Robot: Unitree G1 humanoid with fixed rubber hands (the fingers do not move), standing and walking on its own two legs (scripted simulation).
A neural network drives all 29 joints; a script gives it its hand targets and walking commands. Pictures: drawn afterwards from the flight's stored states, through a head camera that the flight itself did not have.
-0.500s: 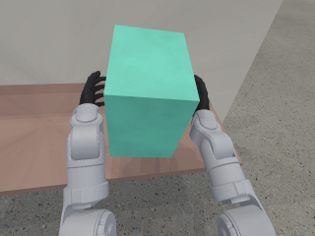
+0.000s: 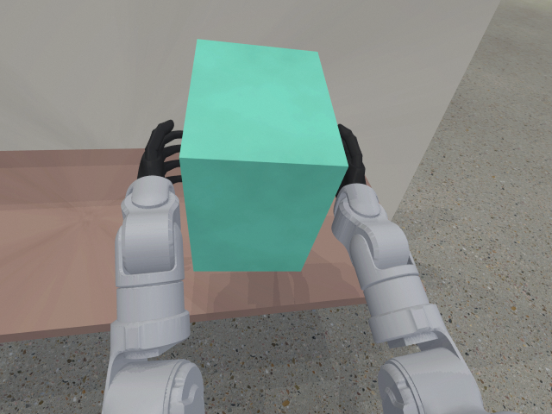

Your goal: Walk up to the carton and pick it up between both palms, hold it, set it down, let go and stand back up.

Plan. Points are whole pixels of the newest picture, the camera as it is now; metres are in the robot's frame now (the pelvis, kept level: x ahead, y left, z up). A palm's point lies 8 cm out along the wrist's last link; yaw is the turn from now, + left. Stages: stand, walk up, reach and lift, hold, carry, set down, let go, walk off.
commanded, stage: hold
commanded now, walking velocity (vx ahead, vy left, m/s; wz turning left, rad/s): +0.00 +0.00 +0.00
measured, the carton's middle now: (253, 165) +0.41 +0.00 +0.17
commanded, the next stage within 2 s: none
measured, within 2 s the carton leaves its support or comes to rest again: neither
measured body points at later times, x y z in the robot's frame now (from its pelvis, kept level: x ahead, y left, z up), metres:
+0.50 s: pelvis +0.00 +0.00 +0.00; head -0.01 +0.04 +0.45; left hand +0.38 +0.14 +0.19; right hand +0.38 -0.12 +0.18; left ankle +0.04 +0.14 -0.75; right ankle +0.01 -0.11 -0.75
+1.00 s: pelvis +0.00 +0.00 +0.00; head -0.01 +0.04 +0.45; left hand +0.37 +0.14 +0.19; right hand +0.37 -0.12 +0.18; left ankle +0.04 +0.14 -0.75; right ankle +0.01 -0.11 -0.75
